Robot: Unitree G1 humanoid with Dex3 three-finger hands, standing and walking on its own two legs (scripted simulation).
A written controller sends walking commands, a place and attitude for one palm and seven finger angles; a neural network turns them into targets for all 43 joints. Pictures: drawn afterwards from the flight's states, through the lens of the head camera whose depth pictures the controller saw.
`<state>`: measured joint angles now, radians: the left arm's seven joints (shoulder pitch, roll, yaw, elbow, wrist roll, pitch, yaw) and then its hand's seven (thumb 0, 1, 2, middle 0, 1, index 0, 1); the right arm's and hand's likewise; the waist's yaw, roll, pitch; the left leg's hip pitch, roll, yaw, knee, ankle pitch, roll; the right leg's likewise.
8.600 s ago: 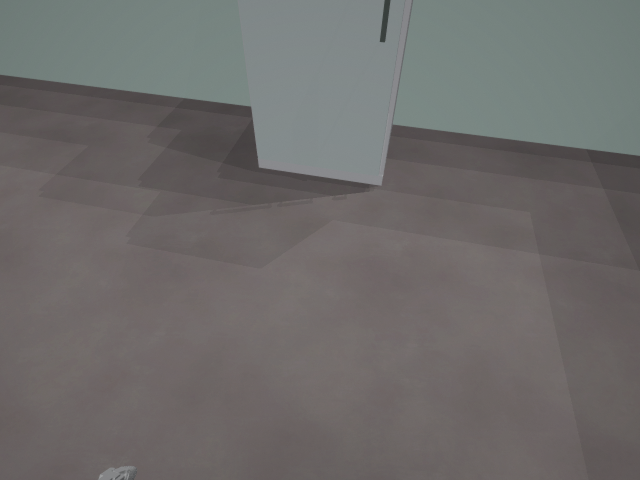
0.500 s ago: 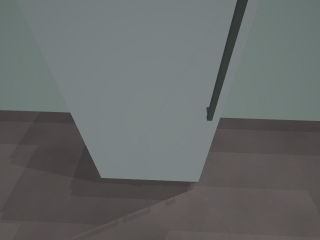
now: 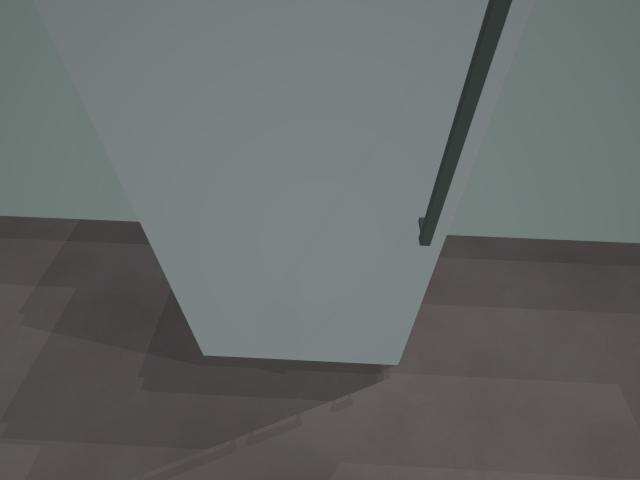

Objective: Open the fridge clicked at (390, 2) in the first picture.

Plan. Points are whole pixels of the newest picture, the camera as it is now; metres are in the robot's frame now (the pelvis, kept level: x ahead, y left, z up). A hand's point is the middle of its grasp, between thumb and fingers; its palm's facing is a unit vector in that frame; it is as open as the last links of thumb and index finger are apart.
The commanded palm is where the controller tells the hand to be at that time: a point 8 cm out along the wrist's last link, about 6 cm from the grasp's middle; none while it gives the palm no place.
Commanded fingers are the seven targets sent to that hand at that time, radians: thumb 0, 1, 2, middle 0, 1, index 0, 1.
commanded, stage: look again from close up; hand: right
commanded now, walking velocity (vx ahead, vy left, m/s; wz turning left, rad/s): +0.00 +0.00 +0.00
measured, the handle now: (452, 134) +0.55 -0.16 +0.16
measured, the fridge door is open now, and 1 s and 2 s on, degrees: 0 0 0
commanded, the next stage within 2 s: shuffle to correct the standing spot in 0.60 s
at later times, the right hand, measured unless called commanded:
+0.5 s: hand out of the picture -0.01 -0.16 -0.18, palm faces +0.07 +0.99 -0.15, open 7.3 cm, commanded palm none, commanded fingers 0.00 -0.90 -0.90 0.20 0.30 0.20 0.30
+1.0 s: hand out of the picture -0.01 -0.16 -0.19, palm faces +0.11 +0.98 -0.14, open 7.3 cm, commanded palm none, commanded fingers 0.00 -0.90 -0.90 0.20 0.30 0.20 0.30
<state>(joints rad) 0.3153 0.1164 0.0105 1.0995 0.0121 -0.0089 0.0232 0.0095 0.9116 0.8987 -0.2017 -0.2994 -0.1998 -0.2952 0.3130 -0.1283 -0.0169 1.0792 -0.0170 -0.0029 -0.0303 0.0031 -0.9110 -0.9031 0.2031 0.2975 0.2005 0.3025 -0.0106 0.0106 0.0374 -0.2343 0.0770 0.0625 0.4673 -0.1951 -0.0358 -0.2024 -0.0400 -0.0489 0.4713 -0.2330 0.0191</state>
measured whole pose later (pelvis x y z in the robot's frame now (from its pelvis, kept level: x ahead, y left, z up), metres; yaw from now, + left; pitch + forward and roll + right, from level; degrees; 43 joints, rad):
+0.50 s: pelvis +0.00 +0.00 +0.00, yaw +0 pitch -2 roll +0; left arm 0.32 0.11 0.01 1.11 0.01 -0.01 0.02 0.01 0.91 0.90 -0.20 -0.30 -0.20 -0.30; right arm 0.32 -0.13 -0.02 1.09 -0.02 0.00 -0.03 0.00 -0.91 -0.90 0.20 0.30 0.20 0.30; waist -0.01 0.02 0.04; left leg -0.22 0.08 0.07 0.45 -0.19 -0.04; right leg -0.19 -0.04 -0.04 0.46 -0.23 0.02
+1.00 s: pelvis +0.04 +0.00 -0.01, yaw -1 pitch -1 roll +0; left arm 0.38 0.10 0.02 1.11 0.03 0.00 0.02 0.01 0.91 0.90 -0.20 -0.30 -0.20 -0.30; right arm 0.39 -0.13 -0.04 1.09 -0.02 0.00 -0.01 0.00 -0.91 -0.90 0.20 0.30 0.20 0.30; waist -0.02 0.03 0.01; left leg -0.24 0.08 0.06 0.56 -0.30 -0.03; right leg -0.22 -0.04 -0.04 0.57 -0.34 0.01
